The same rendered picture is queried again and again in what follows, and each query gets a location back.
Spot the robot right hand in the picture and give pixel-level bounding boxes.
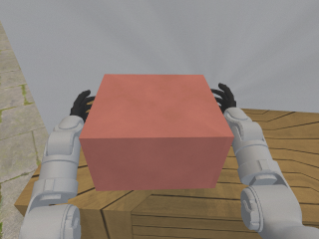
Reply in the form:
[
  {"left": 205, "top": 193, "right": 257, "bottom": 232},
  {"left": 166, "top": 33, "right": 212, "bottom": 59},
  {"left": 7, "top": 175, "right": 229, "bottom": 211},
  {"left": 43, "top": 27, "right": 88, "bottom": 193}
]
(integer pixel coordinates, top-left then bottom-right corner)
[{"left": 211, "top": 83, "right": 236, "bottom": 114}]

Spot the left robot upper arm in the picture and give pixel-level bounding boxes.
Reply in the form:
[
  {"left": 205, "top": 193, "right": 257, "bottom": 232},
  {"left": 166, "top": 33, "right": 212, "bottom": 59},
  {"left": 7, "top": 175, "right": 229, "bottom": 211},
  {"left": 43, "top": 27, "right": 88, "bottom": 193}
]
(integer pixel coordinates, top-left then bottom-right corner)
[{"left": 20, "top": 203, "right": 82, "bottom": 239}]

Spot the robot left hand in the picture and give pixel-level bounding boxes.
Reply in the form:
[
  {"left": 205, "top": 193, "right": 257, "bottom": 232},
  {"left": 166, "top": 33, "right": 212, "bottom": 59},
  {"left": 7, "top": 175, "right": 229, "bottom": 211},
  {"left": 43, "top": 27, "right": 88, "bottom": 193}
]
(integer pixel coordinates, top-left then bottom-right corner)
[{"left": 70, "top": 90, "right": 96, "bottom": 123}]

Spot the carton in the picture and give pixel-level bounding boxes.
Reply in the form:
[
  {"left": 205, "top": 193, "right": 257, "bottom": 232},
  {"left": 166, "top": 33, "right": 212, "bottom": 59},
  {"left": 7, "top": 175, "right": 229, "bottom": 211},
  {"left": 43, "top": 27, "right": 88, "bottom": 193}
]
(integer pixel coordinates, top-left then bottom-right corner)
[{"left": 79, "top": 74, "right": 234, "bottom": 191}]

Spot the right robot upper arm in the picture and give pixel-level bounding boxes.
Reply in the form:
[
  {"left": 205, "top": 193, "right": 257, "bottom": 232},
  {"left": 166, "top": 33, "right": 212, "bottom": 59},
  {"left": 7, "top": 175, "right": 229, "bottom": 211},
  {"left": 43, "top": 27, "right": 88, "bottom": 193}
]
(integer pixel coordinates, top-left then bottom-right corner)
[{"left": 240, "top": 184, "right": 319, "bottom": 239}]

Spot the right robot forearm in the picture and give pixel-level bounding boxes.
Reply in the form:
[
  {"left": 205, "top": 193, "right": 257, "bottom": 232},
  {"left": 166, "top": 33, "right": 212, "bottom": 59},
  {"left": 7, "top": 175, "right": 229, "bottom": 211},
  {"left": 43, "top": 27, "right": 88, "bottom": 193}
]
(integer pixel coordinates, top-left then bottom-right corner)
[{"left": 223, "top": 107, "right": 302, "bottom": 223}]

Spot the pedestal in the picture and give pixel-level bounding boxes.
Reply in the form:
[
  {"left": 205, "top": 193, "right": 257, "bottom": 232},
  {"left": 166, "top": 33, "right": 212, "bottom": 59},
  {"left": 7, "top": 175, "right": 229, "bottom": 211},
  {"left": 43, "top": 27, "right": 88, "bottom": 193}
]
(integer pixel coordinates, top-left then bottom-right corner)
[{"left": 14, "top": 101, "right": 319, "bottom": 239}]

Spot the left robot forearm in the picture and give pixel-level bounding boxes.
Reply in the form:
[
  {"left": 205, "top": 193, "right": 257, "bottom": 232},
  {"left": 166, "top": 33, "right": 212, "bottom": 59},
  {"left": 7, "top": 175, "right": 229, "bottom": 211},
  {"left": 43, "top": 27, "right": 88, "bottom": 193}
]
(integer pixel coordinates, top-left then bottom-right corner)
[{"left": 18, "top": 116, "right": 85, "bottom": 239}]

